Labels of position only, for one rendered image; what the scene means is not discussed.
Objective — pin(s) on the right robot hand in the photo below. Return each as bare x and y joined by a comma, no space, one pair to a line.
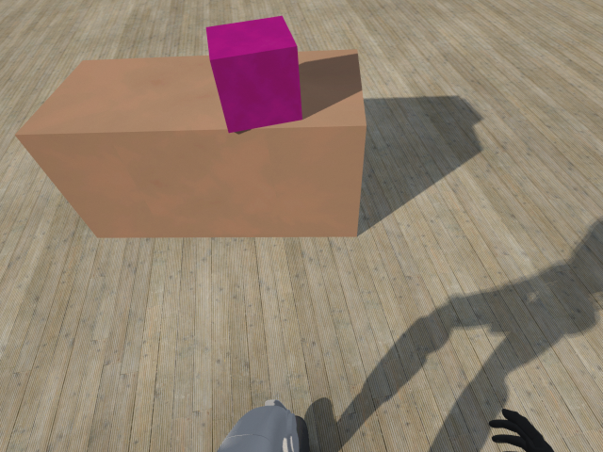
530,439

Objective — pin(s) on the robot left thigh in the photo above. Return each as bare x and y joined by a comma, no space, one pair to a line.
263,429

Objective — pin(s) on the carton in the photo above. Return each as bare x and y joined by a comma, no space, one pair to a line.
256,70

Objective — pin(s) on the pedestal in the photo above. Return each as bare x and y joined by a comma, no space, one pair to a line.
139,147

